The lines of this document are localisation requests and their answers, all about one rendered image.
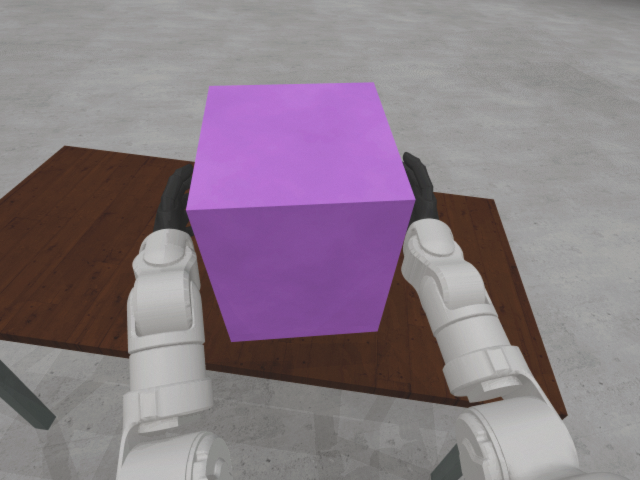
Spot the left robot hand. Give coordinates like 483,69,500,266
153,164,194,237

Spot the robot left upper arm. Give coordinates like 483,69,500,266
118,431,233,480

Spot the robot right upper arm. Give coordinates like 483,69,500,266
455,395,630,480

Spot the table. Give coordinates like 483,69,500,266
0,146,568,480

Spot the right robot hand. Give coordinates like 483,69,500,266
402,152,439,233

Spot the carton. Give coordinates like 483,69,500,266
186,82,416,342

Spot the right robot forearm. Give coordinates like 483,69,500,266
401,219,579,466

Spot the left robot forearm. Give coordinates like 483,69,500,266
116,229,214,480

